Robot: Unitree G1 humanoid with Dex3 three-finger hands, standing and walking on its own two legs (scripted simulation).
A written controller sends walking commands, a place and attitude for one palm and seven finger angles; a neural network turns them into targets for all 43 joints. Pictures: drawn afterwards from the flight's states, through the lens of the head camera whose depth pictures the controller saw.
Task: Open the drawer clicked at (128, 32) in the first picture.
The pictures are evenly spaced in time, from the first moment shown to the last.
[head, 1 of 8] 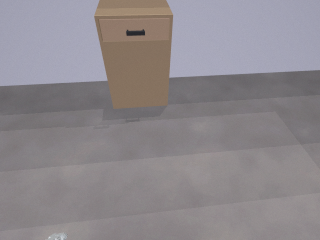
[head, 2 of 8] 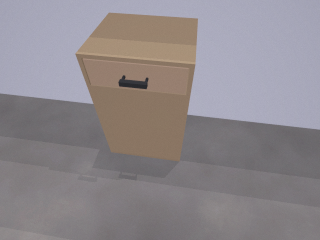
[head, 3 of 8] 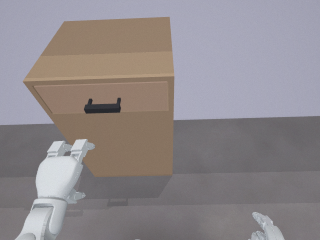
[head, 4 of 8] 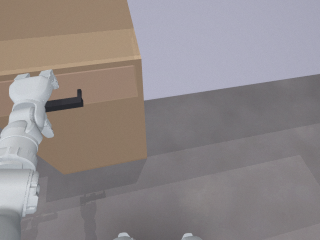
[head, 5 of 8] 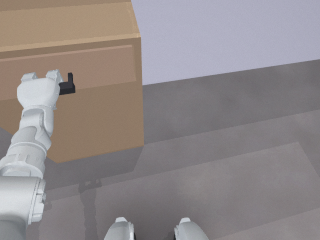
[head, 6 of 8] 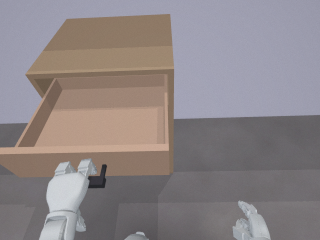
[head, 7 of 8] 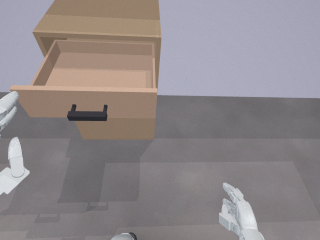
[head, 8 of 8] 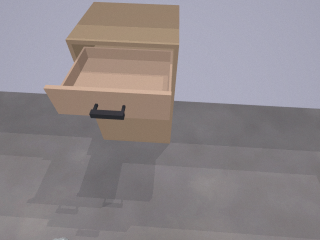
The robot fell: no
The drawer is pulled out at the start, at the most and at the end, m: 0.00 0.30 0.30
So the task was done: yes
